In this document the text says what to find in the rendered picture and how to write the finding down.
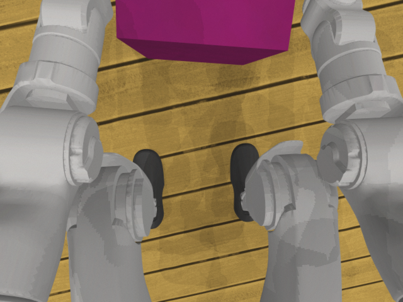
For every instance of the robot right forearm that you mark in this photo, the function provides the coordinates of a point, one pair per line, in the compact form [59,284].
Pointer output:
[349,62]

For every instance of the right robot thigh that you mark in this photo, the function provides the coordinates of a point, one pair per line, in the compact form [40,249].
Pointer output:
[304,259]

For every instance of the robot left forearm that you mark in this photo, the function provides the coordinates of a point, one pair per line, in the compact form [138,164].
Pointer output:
[66,53]

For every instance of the left robot upper arm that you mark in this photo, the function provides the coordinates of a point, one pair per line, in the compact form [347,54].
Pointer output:
[45,155]

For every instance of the right robot upper arm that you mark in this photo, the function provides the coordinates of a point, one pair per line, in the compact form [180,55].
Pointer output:
[364,158]

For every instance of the left robot shin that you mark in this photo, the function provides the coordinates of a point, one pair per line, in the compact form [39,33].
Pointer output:
[113,159]

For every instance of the carton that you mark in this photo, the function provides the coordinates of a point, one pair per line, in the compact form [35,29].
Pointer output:
[234,32]

